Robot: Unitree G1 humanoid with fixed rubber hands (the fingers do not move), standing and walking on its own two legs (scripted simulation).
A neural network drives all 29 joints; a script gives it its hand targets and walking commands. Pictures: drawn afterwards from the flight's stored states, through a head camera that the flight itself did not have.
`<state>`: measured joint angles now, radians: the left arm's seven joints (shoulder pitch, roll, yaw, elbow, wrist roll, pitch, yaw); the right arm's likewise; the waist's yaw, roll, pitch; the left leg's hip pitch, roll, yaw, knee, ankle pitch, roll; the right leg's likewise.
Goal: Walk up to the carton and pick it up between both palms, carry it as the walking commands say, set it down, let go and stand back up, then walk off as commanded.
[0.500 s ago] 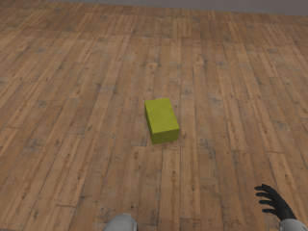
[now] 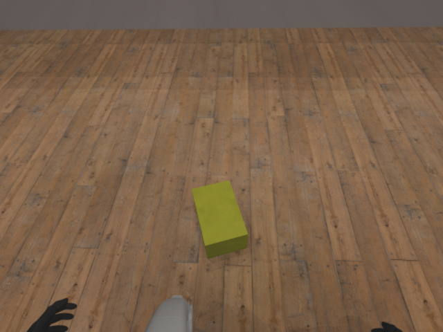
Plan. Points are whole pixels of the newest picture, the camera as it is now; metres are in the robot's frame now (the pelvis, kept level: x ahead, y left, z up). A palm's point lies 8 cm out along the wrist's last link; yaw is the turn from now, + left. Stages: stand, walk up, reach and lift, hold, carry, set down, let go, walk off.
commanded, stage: walk up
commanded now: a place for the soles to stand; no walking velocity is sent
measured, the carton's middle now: (218, 218) +0.66 +0.05 -0.69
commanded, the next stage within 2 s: none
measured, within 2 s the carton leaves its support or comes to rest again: neither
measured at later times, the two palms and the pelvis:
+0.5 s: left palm (83, 225) +0.33 +0.33 -0.08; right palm (373, 244) +0.29 -0.31 -0.08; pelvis +0.22 +0.02 -0.01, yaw -3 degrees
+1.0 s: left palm (103, 182) +0.45 +0.32 -0.08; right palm (360, 208) +0.39 -0.31 -0.10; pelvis +0.31 +0.01 +0.00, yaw -3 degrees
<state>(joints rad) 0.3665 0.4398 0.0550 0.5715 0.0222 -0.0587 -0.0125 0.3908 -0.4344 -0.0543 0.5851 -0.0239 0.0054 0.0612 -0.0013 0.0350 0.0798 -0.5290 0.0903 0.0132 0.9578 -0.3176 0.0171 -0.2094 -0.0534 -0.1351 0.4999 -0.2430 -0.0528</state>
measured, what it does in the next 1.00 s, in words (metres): walks ahead: left foot, then right foot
